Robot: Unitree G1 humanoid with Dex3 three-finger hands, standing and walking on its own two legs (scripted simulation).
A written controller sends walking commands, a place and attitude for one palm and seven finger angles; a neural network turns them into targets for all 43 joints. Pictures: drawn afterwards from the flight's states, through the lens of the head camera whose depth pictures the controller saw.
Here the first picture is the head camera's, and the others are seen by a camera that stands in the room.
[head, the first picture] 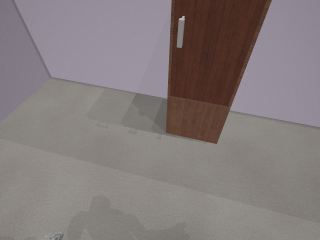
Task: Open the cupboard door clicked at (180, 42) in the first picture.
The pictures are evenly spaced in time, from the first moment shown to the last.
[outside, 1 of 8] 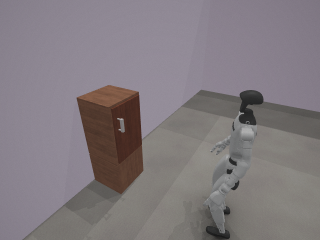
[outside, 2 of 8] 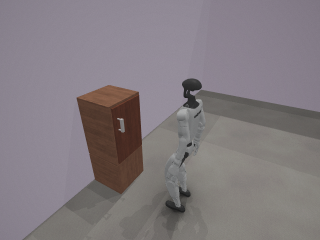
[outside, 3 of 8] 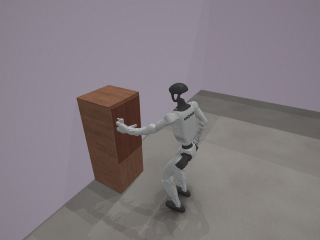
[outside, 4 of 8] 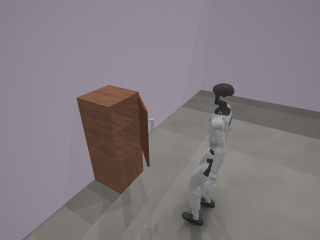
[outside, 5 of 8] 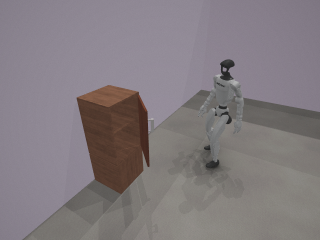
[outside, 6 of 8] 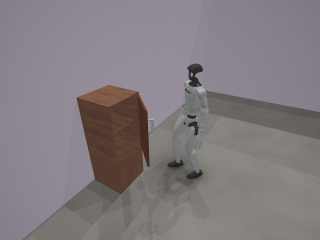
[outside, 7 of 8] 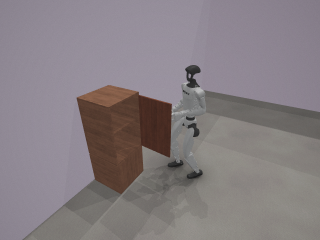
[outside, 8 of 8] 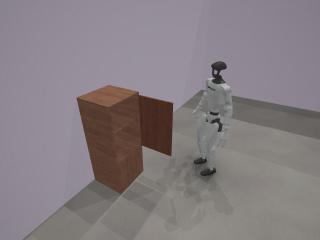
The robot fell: no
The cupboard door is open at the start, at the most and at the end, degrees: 0 91 91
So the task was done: yes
